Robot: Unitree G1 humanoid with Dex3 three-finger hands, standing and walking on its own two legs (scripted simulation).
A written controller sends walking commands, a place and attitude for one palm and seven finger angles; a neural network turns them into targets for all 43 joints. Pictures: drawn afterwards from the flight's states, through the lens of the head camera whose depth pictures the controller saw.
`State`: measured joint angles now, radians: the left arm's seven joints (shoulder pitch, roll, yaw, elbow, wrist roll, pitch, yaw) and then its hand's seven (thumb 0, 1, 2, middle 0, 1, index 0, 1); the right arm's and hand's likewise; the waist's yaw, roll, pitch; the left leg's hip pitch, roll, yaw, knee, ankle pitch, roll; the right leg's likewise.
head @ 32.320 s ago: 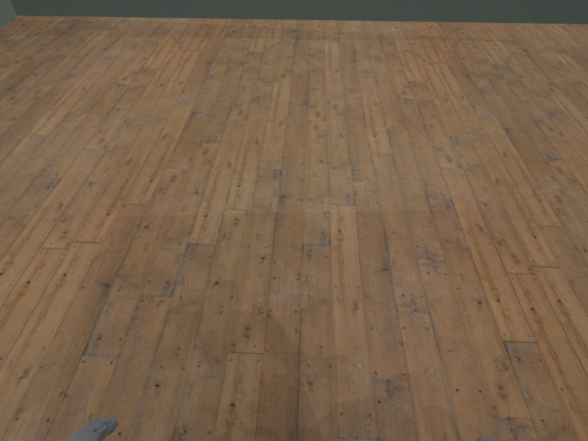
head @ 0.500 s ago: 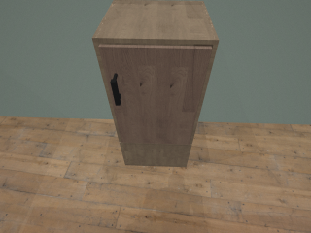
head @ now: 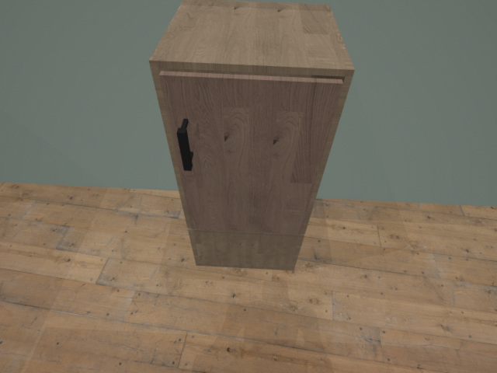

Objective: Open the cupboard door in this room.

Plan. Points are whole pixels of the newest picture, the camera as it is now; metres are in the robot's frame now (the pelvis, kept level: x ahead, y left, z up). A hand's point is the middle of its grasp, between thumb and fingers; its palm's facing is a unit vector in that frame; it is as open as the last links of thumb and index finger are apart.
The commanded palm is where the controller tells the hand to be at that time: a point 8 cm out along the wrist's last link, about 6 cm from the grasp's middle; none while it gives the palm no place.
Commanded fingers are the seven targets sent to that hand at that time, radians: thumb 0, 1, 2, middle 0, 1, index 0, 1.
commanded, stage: shuffle to correct the standing spot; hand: left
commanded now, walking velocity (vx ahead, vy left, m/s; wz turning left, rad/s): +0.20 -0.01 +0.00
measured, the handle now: (186, 145) +0.62 +0.20 -0.02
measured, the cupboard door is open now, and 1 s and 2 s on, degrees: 0 0 0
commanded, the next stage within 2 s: come to a stop and stand still in 0.20 s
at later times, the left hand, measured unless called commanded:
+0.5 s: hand out of the picture +0.07 +0.18 -0.19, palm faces +0.06 -0.98 -0.18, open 7.4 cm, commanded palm none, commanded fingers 0.00 0.90 0.90 -0.20 -0.30 -0.20 -0.30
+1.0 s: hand out of the picture +0.15 +0.18 -0.18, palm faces +0.09 -0.97 -0.21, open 7.3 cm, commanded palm none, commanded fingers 0.00 0.90 0.90 -0.20 -0.30 -0.20 -0.30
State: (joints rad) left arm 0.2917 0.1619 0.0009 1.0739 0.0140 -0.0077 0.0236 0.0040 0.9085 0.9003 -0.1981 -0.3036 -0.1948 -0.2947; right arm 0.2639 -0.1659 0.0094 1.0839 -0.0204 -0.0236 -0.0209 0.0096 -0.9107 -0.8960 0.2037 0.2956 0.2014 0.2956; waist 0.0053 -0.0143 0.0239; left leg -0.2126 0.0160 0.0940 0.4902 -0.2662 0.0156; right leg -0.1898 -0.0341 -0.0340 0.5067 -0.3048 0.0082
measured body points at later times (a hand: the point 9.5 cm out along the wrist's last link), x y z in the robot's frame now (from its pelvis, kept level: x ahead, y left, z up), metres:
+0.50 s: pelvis +0.09 +0.01 -0.01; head +0.12 +0.02 +0.44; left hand +0.07 +0.23 -0.17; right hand +0.09 -0.21 -0.16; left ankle +0.00 +0.10 -0.74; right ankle +0.05 -0.12 -0.69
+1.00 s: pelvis +0.09 -0.01 -0.01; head +0.12 +0.00 +0.44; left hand +0.15 +0.23 -0.16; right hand +0.18 -0.24 -0.15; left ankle +0.07 +0.11 -0.72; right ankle +0.17 -0.11 -0.74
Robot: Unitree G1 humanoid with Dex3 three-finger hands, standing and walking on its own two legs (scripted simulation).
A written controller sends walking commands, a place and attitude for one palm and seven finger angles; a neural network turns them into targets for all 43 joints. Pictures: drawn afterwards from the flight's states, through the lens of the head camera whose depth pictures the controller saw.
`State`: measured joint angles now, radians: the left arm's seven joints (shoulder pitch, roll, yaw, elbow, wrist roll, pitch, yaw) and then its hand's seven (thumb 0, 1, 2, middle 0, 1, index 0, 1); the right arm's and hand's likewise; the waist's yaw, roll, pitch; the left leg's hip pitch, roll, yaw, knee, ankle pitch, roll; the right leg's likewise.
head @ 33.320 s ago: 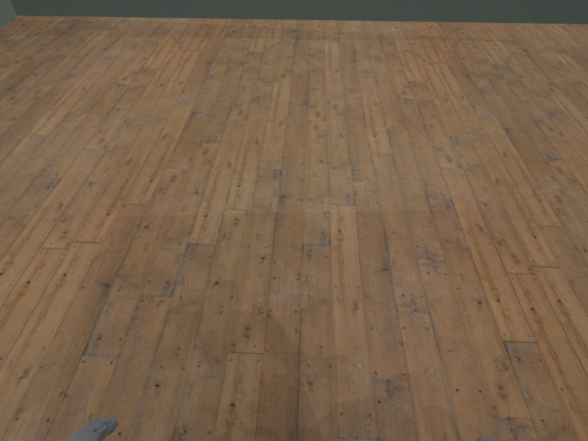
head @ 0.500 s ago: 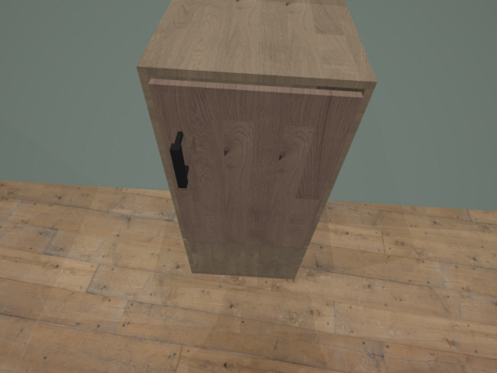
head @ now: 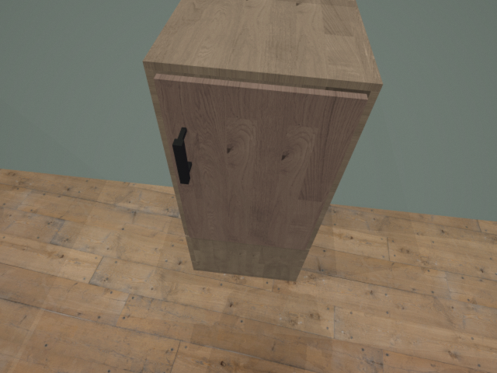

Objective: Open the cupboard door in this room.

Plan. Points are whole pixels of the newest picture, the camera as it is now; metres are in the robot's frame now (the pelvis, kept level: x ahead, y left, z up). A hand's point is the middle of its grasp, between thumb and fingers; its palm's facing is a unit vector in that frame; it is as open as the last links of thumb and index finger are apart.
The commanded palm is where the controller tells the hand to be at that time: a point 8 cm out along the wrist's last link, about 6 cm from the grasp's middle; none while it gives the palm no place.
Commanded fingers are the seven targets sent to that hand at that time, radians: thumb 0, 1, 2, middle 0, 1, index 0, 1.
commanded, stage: come to a stop and stand still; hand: left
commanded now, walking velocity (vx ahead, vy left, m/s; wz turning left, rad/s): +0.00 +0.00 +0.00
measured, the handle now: (184, 156) +0.53 +0.19 -0.01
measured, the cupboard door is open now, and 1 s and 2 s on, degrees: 0 0 0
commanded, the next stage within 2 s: look again from close up in 0.80 s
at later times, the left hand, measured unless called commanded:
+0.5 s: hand out of the picture -0.03 +0.17 -0.16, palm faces +0.03 -0.98 -0.18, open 7.4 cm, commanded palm none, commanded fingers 0.00 0.90 0.90 -0.20 -0.30 -0.20 -0.30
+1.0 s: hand out of the picture -0.06 +0.14 -0.17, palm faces +0.02 -0.99 -0.15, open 7.4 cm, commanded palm none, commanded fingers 0.00 0.90 0.90 -0.20 -0.30 -0.20 -0.30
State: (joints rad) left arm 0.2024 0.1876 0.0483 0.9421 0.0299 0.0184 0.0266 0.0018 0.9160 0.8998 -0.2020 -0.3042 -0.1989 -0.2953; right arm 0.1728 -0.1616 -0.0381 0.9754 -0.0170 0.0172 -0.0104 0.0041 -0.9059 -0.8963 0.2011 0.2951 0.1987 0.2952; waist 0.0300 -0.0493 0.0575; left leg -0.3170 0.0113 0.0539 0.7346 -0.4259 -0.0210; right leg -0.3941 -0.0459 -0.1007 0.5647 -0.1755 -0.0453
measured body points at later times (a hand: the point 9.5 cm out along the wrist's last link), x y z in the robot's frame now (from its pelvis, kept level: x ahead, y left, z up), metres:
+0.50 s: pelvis -0.03 +0.00 +0.01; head -0.03 +0.00 +0.46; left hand -0.03 +0.22 -0.15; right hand -0.03 -0.22 -0.15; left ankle -0.01 +0.12 -0.73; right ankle -0.05 -0.10 -0.73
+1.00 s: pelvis -0.04 -0.01 +0.01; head -0.03 -0.01 +0.46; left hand -0.06 +0.19 -0.15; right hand -0.06 -0.21 -0.16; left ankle -0.02 +0.12 -0.73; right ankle -0.05 -0.10 -0.73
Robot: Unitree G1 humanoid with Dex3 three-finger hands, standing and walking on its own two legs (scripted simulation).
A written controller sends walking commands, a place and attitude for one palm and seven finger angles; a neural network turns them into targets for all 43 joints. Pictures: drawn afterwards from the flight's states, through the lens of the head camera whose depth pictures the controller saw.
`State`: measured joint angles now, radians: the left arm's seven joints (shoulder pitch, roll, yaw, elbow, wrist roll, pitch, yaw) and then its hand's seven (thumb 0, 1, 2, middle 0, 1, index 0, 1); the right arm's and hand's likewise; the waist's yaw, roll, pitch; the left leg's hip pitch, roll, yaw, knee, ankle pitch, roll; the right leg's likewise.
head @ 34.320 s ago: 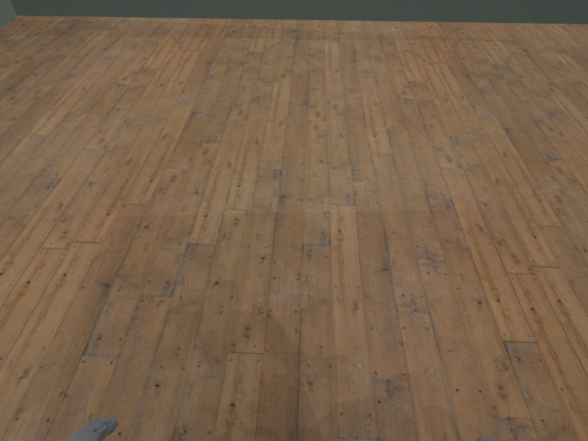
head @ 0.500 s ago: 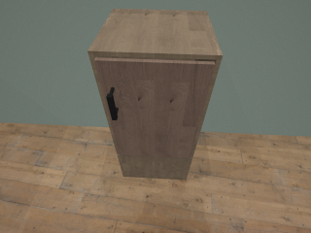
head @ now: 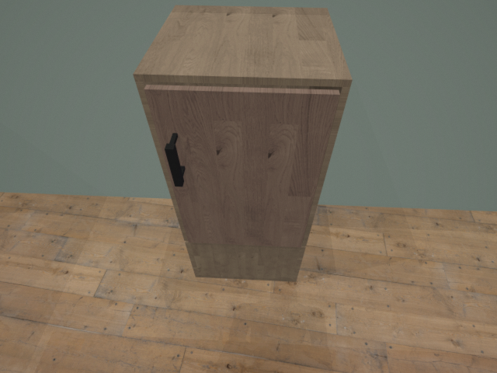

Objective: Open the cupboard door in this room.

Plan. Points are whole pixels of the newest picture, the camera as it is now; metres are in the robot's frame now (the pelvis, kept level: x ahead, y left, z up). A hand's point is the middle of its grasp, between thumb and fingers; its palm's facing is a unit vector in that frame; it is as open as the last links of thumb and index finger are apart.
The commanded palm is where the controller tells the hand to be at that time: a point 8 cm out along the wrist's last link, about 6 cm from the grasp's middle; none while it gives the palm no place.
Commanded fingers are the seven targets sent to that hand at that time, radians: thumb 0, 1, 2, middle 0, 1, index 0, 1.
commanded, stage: look again from close up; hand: left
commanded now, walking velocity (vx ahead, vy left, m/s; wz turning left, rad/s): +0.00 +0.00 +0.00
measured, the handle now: (176, 160) +0.57 +0.20 -0.02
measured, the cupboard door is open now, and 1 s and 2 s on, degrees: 0 0 0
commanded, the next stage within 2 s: raise the hand with hooked fingers in 0.42 s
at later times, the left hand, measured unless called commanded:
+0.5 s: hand out of the picture +0.05 +0.20 -0.17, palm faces +0.00 -0.98 -0.20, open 7.4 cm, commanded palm none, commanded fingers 0.00 0.90 0.90 -0.20 -0.30 -0.20 -0.30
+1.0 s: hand (117, 372) +0.14 +0.22 -0.08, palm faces +0.10 -0.99 +0.00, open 8.9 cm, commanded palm +0.16 +0.27 -0.05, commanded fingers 0.00 0.32 0.65 -0.24 -0.68 -0.24 -0.68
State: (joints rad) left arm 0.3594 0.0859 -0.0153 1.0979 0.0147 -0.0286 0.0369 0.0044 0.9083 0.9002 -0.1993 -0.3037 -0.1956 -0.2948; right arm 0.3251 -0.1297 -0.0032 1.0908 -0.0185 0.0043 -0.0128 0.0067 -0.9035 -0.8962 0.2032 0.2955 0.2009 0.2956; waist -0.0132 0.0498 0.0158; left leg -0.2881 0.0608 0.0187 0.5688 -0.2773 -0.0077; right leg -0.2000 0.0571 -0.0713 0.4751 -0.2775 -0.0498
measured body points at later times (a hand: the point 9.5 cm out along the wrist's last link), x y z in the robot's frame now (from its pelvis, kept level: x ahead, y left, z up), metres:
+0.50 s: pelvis +0.03 +0.02 +0.00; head +0.04 +0.02 +0.45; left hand +0.05 +0.25 -0.15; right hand +0.03 -0.20 -0.16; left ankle +0.01 +0.12 -0.73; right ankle -0.01 -0.09 -0.73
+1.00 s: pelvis -0.03 -0.01 -0.09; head +0.02 +0.02 +0.36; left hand +0.13 +0.28 -0.08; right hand +0.22 -0.25 -0.11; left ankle +0.01 +0.12 -0.73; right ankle -0.01 -0.09 -0.73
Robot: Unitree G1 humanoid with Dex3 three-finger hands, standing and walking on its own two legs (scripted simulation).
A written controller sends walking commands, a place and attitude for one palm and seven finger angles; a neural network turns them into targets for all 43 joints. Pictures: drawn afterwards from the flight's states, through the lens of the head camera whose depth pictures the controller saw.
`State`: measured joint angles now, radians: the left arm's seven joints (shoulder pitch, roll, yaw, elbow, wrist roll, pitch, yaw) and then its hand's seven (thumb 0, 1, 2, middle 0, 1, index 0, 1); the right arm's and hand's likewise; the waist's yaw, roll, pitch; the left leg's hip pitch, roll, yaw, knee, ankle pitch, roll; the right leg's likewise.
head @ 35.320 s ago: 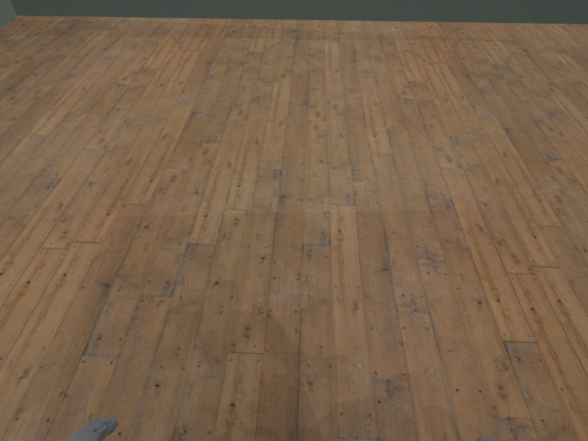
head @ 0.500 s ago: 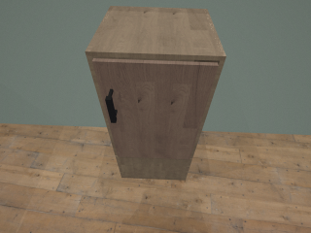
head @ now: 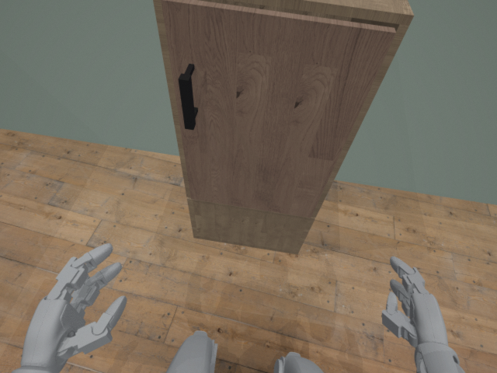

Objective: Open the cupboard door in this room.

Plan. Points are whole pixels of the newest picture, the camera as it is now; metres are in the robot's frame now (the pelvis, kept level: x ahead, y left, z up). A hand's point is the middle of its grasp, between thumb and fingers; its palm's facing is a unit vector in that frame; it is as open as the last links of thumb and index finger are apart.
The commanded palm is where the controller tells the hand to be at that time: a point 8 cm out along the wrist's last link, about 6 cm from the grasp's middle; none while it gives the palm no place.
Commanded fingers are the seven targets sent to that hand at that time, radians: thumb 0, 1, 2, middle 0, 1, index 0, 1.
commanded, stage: raise the hand with hooked fingers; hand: left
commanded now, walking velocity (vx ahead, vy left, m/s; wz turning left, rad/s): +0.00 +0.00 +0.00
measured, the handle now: (190, 97) +0.60 +0.20 +0.07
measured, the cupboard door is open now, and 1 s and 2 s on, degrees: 0 0 0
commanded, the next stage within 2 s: move the hooked fingers beside the handle in 1.62 s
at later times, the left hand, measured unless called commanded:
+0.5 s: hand (84, 259) +0.25 +0.27 +0.05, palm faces +0.02 -1.00 -0.06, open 12.0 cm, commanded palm +0.23 +0.31 +0.06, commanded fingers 0.00 -0.27 0.40 -0.28 -1.05 -0.28 -1.05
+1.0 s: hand (60, 223) +0.29 +0.31 +0.07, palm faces -0.01 -1.00 -0.04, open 13.9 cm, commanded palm +0.27 +0.36 +0.08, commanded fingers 0.00 -0.50 0.30 -0.30 -1.20 -0.30 -1.20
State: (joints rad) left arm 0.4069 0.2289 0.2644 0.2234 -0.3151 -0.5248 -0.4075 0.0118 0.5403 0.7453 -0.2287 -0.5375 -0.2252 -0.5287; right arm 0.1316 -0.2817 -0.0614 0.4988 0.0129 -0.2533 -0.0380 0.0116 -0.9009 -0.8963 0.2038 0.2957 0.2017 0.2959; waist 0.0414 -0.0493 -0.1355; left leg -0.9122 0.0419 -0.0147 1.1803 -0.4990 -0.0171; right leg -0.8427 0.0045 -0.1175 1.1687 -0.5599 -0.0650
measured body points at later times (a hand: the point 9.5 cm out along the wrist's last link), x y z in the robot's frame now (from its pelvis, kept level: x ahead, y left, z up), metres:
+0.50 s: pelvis +0.00 +0.03 +0.01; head +0.07 +0.04 +0.45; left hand +0.24 +0.32 +0.06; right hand +0.12 -0.23 -0.08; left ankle +0.04 +0.13 -0.64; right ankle +0.01 -0.08 -0.64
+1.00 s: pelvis +0.01 +0.05 +0.03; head +0.08 +0.08 +0.47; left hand +0.28 +0.37 +0.08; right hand +0.19 -0.18 -0.04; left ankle +0.04 +0.13 -0.64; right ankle +0.01 -0.08 -0.64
